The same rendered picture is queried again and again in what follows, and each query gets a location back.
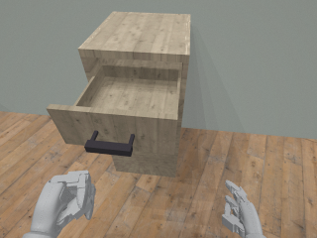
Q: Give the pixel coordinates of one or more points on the right robot hand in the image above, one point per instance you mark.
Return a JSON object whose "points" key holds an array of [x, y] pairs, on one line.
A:
{"points": [[245, 219]]}

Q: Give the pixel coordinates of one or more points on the left robot hand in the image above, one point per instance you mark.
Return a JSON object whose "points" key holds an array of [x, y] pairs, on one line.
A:
{"points": [[73, 191]]}

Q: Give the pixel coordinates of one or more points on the handle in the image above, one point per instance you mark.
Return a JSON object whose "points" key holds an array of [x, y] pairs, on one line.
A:
{"points": [[109, 148]]}

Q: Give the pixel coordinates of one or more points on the drawer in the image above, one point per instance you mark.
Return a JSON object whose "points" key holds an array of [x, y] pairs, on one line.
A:
{"points": [[120, 100]]}

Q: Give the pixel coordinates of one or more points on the cabinet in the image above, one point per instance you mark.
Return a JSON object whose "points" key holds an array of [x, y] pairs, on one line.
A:
{"points": [[149, 40]]}

